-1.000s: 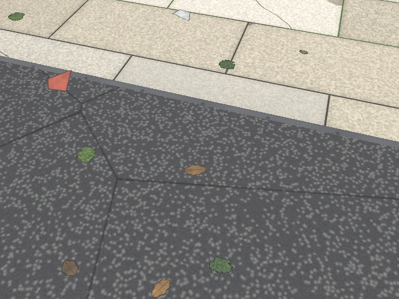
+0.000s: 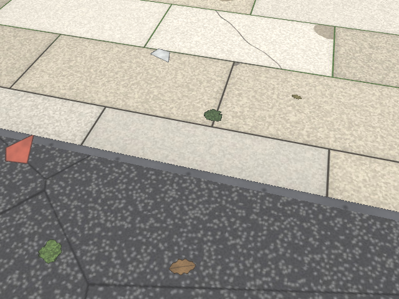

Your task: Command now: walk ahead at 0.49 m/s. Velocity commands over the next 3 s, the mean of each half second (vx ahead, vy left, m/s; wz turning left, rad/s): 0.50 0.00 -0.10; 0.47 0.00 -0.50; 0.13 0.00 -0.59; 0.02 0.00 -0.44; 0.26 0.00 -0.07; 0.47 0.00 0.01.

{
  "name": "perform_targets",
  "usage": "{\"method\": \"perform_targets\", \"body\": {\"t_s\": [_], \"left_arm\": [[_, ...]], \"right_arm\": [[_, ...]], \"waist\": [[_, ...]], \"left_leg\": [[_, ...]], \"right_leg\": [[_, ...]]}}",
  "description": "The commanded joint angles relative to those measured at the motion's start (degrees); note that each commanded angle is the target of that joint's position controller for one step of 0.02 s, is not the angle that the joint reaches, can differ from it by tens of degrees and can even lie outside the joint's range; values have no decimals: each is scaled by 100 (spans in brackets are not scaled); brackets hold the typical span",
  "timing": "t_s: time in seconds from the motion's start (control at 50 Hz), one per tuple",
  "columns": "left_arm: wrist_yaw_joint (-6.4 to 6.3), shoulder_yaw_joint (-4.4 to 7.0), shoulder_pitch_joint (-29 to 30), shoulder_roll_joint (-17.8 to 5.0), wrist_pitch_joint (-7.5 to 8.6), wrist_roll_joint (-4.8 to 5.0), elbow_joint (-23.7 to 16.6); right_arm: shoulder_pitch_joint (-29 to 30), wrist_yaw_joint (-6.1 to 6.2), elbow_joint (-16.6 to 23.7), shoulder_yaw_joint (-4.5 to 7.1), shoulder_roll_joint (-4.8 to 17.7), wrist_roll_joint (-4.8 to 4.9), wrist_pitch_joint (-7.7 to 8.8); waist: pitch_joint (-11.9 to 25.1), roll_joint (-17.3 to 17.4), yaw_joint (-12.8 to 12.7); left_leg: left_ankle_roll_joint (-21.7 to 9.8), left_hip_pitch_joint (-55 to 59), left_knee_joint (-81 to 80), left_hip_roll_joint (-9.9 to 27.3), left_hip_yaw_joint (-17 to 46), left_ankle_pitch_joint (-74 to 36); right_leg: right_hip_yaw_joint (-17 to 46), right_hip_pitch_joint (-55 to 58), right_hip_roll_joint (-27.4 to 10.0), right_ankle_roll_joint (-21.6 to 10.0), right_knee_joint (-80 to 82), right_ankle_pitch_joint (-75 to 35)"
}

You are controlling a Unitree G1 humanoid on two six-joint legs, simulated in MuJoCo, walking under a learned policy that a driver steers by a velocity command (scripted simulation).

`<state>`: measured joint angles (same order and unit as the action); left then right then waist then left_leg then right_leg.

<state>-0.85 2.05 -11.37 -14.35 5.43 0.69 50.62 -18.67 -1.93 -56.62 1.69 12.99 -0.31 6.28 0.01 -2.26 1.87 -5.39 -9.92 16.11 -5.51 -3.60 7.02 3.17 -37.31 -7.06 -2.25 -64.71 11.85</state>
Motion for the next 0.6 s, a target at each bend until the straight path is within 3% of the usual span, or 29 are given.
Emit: {"method": "perform_targets", "body": {"t_s": [0.02,0.1,0.2,0.24,0.26,0.28,0.3,0.32,0.34,0.36,0.38,0.4,0.44,0.46,0.48,0.5,0.52,0.6], "left_arm": [[-37,64,-187,-239,-30,-68,-244],[27,33,724,-167,28,-16,-475],[196,16,1435,-248,83,62,-760],[257,54,1305,-363,135,60,-793],[266,109,996,-467,158,54,-730],[251,229,281,-658,171,43,-511],[214,384,-884,-1057,178,22,-203],[207,551,-1674,-1721,122,-60,-43],[246,442,-1773,-1348,107,-24,-8],[255,317,-1253,-978,113,7,-117],[262,250,-699,-765,92,-8,-283],[283,201,-336,-607,71,-39,-374],[312,139,-170,-412,69,-86,-402],[201,42,-596,-78,197,-553,-189],[195,81,-756,-117,257,-542,-124],[239,109,-757,-267,300,-515,-138],[316,115,-745,-351,320,-480,-120],[538,124,-1167,-452,245,-450,105]], "right_arm": [[240,111,328,128,772,12,96],[-215,188,226,154,925,103,23],[-638,196,31,180,972,148,-94],[-591,209,20,214,1043,152,-155],[-480,212,43,224,1084,150,-187],[-389,210,71,194,1013,130,-218],[-287,217,194,113,826,43,-217],[-825,168,319,-73,226,3,-90],[-840,136,261,-64,356,58,79],[-327,102,419,70,885,188,189],[86,117,535,85,941,208,232],[294,152,579,106,880,132,223],[244,188,612,142,713,29,97],[184,86,529,-222,-238,-766,35],[195,44,541,-183,-115,-705,-9],[416,26,593,-124,229,-557,-40],[694,27,692,-101,368,-468,-64],[1472,2,959,-239,188,-435,-218]], "waist": [[-312,416,-267],[-312,443,66],[-461,539,284],[-384,615,134],[-227,673,-77],[177,627,-444],[987,351,-891],[1809,-1050,-819],[2147,-1314,-819],[1337,-938,-713],[823,-499,-570],[458,-96,-403],[261,-124,-104],[193,-373,-150],[-19,-218,-206],[-95,-126,-249],[-149,-124,-275],[-283,-122,-428]], "left_leg": [[-988,-577,-1153,1632,1241,-345],[-720,-114,-1043,1528,940,-438],[-638,799,-625,1874,1046,-291],[-553,1048,-310,2014,1127,-576],[-477,1056,39,1979,1072,-1208],[-347,954,870,1719,847,-2134],[-136,248,2371,1379,452,-2082],[344,-2156,4694,466,-16,-132],[325,-3138,5653,278,741,2373],[190,-3678,6048,661,912,2069],[139,-3620,5899,930,793,1525],[164,-3384,5492,1103,728,1125],[243,-2713,4821,1264,754,753],[275,-2700,4679,1230,816,751],[339,-2942,4413,1145,734,563],[408,-3099,4061,1108,622,236],[487,-3072,3665,1116,568,-108],[568,-2334,2223,984,397,-1108]], "right_leg": [[22,-132,-247,155,854,-896],[-197,65,13,204,2448,-1746],[-245,47,178,93,3293,-1254],[-294,366,272,-69,3532,-811],[-413,858,405,-165,3655,-655],[-557,1801,595,-308,3786,-615],[-71,3383,161,-619,3613,-812],[2379,5709,-1207,-1528,3904,-277],[4003,6087,-1522,-1807,4740,246],[3362,5455,-1309,-1497,4791,391],[2562,4627,-1059,-1328,4865,-52],[2025,3840,-830,-1256,5042,-565],[1503,3003,-479,-1162,5357,-1060],[1340,3013,-293,-1349,5491,-412],[1337,2992,-256,-1397,5596,-146],[1277,2945,-226,-1414,5627,-99],[1203,2759,-202,-1436,5642,-229],[1021,2170,-145,-1448,5513,-913]]}}
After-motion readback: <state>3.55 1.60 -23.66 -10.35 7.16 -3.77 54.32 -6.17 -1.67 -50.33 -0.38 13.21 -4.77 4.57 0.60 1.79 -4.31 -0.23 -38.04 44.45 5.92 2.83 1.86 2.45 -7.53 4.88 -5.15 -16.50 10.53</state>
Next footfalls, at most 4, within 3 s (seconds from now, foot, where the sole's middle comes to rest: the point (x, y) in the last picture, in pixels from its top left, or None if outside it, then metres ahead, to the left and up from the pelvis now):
0.30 right None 0.33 -0.17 -0.78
0.80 left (193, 267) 0.63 0.03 -0.78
1.32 right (277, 251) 0.68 -0.28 -0.78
1.90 left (218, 227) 0.79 -0.07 -0.78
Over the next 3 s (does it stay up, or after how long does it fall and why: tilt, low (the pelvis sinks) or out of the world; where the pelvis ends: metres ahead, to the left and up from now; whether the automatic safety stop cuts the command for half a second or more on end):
stays up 0.88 -0.36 -0.03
